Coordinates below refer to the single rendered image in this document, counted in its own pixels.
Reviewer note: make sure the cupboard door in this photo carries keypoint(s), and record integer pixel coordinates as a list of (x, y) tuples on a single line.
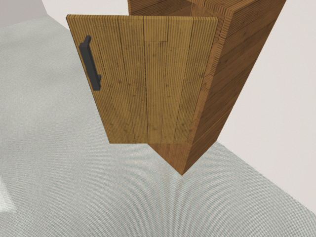
[(152, 69)]

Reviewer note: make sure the handle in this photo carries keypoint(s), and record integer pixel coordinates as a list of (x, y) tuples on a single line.
[(89, 64)]

